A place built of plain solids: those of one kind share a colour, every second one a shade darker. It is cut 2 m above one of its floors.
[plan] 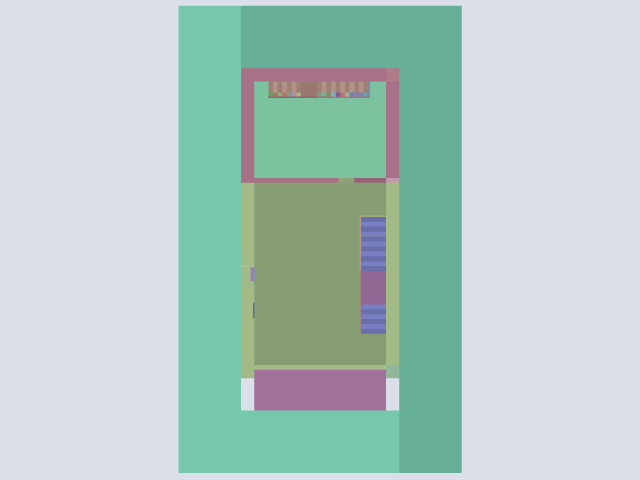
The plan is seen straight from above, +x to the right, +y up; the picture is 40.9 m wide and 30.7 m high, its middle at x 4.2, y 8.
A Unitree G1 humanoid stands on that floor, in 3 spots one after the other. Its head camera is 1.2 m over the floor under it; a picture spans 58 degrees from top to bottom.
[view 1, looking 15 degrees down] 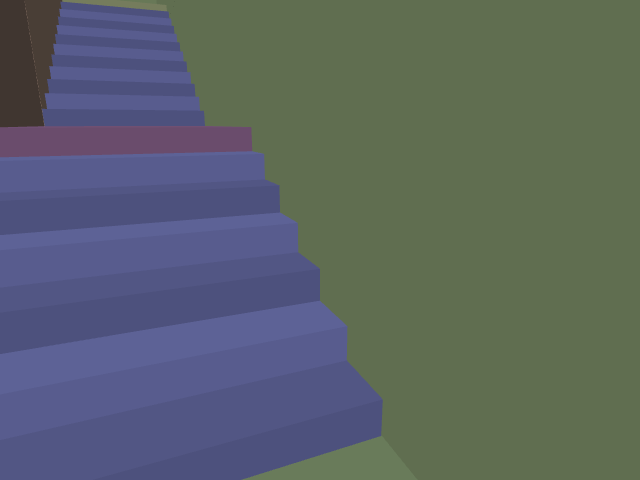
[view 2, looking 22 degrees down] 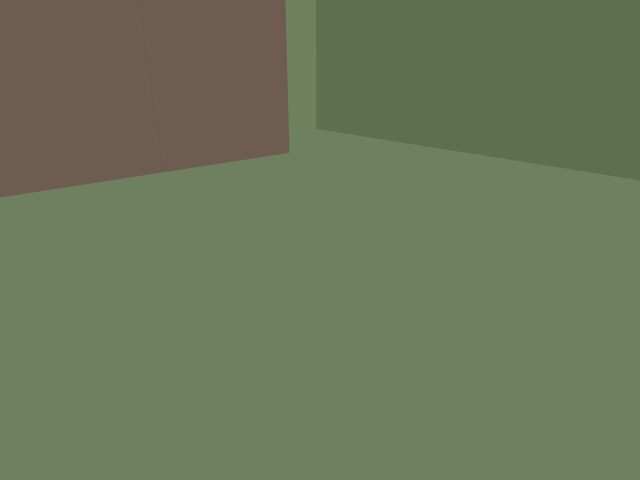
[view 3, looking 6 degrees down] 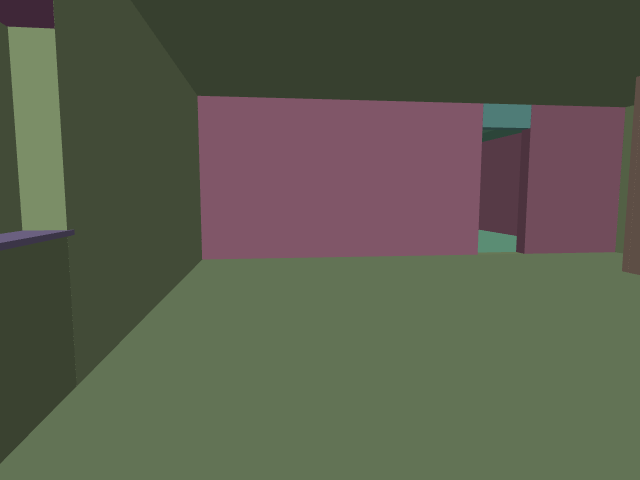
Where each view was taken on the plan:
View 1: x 7.62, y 0.75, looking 67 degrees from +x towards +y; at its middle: wall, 2.12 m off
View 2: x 1.60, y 5.83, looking -41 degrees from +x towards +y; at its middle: floor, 3.20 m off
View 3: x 1.20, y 3.50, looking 83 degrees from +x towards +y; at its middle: wall_house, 8.27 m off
